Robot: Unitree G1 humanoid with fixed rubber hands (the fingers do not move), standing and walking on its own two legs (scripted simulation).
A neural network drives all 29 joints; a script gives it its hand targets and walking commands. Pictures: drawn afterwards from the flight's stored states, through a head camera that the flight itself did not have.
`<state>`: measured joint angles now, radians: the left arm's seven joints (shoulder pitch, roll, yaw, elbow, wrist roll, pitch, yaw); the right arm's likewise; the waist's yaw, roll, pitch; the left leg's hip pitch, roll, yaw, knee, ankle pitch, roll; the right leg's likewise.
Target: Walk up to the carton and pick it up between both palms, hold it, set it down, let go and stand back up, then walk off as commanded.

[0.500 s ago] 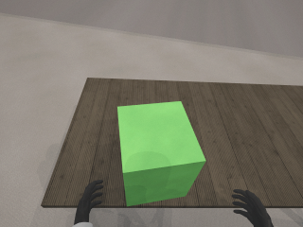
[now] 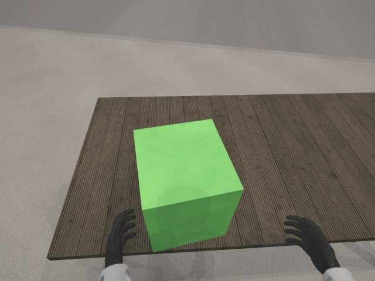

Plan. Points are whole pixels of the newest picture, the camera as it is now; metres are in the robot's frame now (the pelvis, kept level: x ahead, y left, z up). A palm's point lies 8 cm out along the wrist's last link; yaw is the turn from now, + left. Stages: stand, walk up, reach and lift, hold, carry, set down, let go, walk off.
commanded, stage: reach and lift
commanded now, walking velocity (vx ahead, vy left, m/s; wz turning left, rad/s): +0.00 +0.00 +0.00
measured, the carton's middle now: (182, 186) +0.35 +0.04 -0.04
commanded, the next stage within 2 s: none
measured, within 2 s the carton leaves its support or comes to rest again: neither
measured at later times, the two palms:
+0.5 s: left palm (117, 219) +0.23 +0.16 +0.01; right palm (307, 208) +0.28 -0.25 +0.01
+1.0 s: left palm (110, 182) +0.28 +0.18 +0.07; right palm (304, 168) +0.35 -0.23 +0.07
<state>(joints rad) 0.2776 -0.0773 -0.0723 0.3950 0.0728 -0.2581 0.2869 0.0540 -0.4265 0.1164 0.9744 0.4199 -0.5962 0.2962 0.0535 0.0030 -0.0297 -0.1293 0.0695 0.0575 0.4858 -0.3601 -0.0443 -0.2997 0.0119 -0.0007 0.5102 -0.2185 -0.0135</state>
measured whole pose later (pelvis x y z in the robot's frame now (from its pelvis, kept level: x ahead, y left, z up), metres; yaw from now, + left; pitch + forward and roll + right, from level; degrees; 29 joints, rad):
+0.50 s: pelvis -0.02 -0.02 +0.01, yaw +1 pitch +3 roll +1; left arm 0.00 -0.02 -0.01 0.31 -0.01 -0.05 0.27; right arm -0.21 -0.38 0.09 0.84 0.36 -0.35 0.22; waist 0.07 -0.04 -0.03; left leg -0.18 0.07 0.04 0.40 -0.27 -0.06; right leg -0.35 0.02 -0.02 0.44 -0.14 -0.04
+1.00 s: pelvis -0.01 +0.00 +0.01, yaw +0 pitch +3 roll +0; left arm -0.16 -0.01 0.02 0.11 0.01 0.31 0.26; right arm -0.37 -0.46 0.03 0.71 0.34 -0.11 0.20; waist 0.08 0.00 0.00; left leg -0.12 0.07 0.05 0.33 -0.25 -0.05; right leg -0.27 0.02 -0.01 0.31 -0.09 -0.02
